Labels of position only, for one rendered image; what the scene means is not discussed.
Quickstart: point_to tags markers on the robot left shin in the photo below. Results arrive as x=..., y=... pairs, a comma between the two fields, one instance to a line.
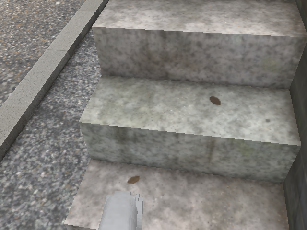
x=107, y=197

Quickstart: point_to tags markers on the robot left thigh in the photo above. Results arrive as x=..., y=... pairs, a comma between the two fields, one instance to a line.
x=122, y=211

